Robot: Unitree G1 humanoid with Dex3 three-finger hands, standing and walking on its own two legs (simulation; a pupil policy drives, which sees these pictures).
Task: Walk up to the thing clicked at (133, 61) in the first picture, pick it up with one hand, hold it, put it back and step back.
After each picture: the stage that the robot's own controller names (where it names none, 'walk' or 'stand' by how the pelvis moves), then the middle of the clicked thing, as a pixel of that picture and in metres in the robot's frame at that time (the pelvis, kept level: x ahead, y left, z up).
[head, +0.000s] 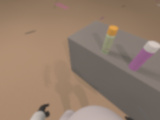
stand; (141, 57) +0.49 -0.36 +0.07
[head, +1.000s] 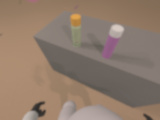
sink last; (110, 44) +0.52 -0.10 +0.10
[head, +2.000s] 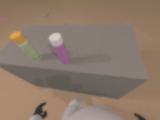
rise first; (61, 51) +0.42 +0.22 +0.10
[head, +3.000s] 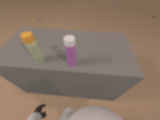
stand; (70, 52) +0.44 +0.16 +0.09
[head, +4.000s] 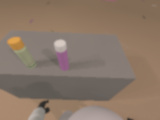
stand; (62, 57) +0.41 +0.20 +0.07
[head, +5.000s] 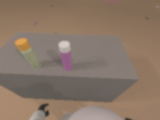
stand; (66, 57) +0.42 +0.18 +0.06
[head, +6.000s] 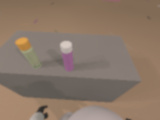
stand; (67, 58) +0.41 +0.17 +0.06
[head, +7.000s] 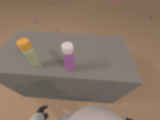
stand; (68, 59) +0.40 +0.16 +0.06
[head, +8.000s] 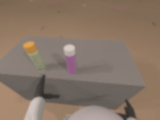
rise first; (70, 61) +0.40 +0.16 +0.07
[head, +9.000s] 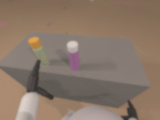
go down; (73, 57) +0.42 +0.16 +0.07
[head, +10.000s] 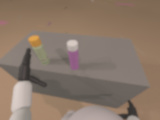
go down; (73, 56) +0.43 +0.16 +0.07
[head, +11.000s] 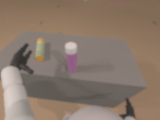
go down; (71, 59) +0.41 +0.15 +0.07
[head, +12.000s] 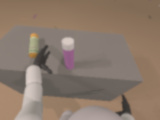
close in; (69, 55) +0.42 +0.15 +0.08
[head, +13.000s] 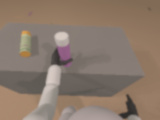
close; (64, 52) +0.42 +0.16 +0.11
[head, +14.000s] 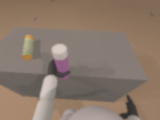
lift; (62, 64) +0.32 +0.17 +0.12
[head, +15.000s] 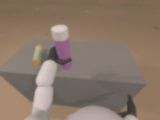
lift; (63, 50) +0.32 +0.16 +0.25
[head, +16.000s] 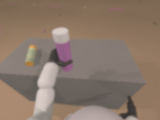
hold; (64, 52) +0.33 +0.15 +0.23
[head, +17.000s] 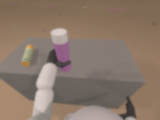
hold; (63, 53) +0.32 +0.16 +0.22
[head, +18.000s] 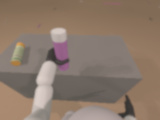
crouch; (61, 52) +0.35 +0.17 +0.19
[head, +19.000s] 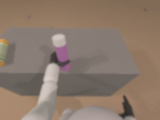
lower; (62, 54) +0.40 +0.17 +0.10
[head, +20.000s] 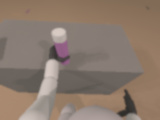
lower; (62, 49) +0.42 +0.17 +0.12
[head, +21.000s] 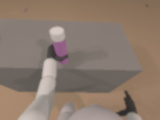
lower; (60, 48) +0.43 +0.18 +0.12
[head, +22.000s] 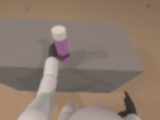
lower; (62, 47) +0.43 +0.17 +0.12
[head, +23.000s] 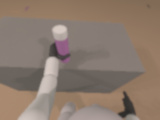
loosen; (62, 47) +0.43 +0.17 +0.12
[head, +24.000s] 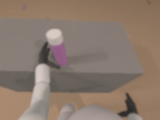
withdraw; (59, 50) +0.41 +0.18 +0.12
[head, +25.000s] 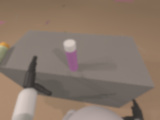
sink last; (72, 57) +0.40 +0.16 +0.09
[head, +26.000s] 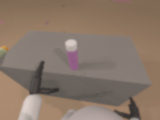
stand; (72, 56) +0.42 +0.16 +0.08
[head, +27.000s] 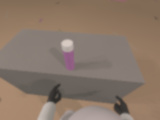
stand; (69, 57) +0.41 +0.17 +0.07
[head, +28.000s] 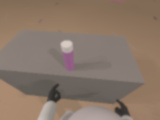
stand; (68, 57) +0.41 +0.17 +0.07
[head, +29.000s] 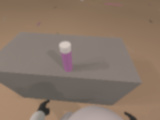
walk; (67, 58) +0.41 +0.18 +0.07
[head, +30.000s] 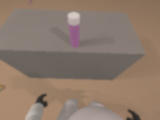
walk; (74, 32) +0.57 +0.14 +0.09
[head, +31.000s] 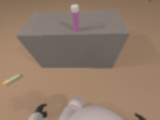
walk; (75, 19) +0.88 +0.21 +0.08
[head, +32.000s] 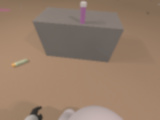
stand; (83, 13) +1.19 +0.16 +0.08
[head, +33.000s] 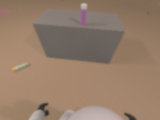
stand; (83, 15) +1.16 +0.15 +0.07
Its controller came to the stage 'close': yes
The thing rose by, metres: 0.19
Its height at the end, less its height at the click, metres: +0.00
